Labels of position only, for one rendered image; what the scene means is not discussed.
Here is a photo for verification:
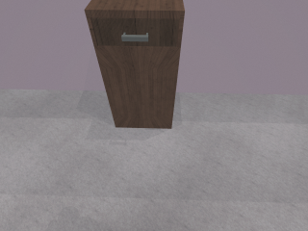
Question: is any cabinet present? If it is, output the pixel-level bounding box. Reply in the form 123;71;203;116
84;0;185;129

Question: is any handle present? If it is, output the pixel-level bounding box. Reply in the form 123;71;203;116
121;32;149;42

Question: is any drawer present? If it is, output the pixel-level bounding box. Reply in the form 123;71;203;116
91;17;179;47

